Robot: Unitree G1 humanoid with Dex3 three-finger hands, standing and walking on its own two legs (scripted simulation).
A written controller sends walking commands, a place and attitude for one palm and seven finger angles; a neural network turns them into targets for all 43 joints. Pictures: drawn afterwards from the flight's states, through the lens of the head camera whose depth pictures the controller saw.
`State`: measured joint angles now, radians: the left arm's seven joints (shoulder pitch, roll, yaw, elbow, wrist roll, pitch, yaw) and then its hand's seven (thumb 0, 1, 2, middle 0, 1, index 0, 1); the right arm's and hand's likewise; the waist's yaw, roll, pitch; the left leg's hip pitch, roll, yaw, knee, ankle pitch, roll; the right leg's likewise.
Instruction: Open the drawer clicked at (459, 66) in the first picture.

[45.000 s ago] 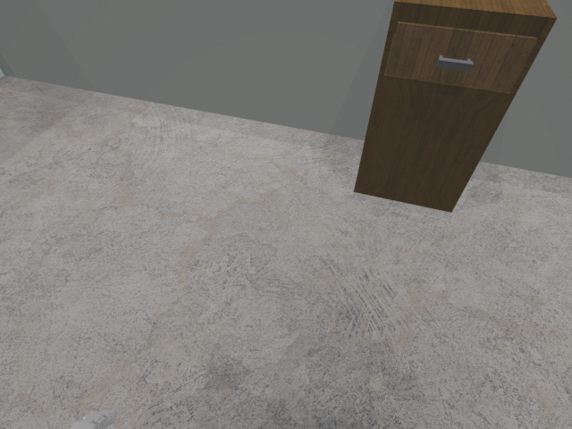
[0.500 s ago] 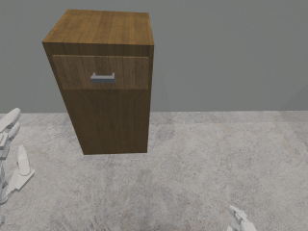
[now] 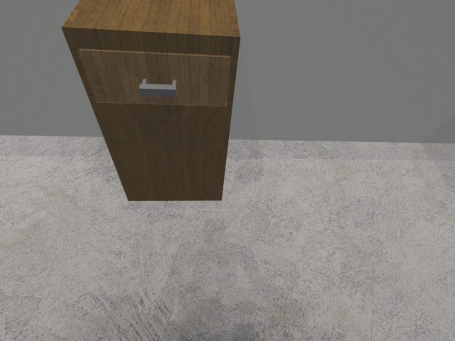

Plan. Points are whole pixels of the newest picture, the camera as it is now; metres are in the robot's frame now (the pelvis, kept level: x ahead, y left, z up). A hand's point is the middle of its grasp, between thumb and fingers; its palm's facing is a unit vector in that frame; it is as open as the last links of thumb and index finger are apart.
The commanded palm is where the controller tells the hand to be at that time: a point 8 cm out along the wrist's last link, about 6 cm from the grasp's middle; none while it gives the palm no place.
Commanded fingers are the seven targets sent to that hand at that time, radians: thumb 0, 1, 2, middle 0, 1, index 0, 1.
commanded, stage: let the arm hang, fingers relaxed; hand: left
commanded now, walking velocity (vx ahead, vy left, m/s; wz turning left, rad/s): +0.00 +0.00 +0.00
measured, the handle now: (159, 86) +0.81 +0.25 -0.05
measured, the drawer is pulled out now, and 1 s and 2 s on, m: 0.00 0.00 0.00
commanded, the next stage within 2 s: look to check the result in 0.74 s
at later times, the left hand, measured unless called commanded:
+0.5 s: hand out of the picture +0.04 +0.22 -0.16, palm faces -0.01 -0.95 -0.31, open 7.3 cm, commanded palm none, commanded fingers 0.00 0.90 0.90 -0.20 -0.30 -0.20 -0.30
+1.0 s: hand out of the picture +0.09 +0.21 -0.15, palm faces -0.03 -0.95 -0.32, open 7.3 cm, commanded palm none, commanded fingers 0.00 0.90 0.90 -0.20 -0.30 -0.20 -0.30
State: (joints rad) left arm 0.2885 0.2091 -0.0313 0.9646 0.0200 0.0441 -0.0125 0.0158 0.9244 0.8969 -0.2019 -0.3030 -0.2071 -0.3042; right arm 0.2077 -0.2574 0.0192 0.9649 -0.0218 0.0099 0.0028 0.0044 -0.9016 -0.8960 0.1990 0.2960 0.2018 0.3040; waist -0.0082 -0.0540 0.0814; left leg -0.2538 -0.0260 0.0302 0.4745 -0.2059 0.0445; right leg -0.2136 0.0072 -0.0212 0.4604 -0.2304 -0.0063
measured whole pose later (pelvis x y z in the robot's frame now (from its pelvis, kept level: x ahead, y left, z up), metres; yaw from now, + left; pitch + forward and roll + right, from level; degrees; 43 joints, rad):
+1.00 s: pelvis +0.03 -0.02 +0.01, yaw -1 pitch -2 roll +0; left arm 0.14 0.31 0.01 1.12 0.01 -0.02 0.01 0.01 0.91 0.90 -0.20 -0.30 -0.21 -0.30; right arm 0.15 -0.31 0.00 1.11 -0.02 0.00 -0.01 0.00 -0.90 -0.90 0.20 0.30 0.20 0.30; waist -0.01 0.00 0.07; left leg -0.12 -0.01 0.03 0.31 -0.16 0.01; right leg -0.09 0.03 -0.02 0.32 -0.20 -0.04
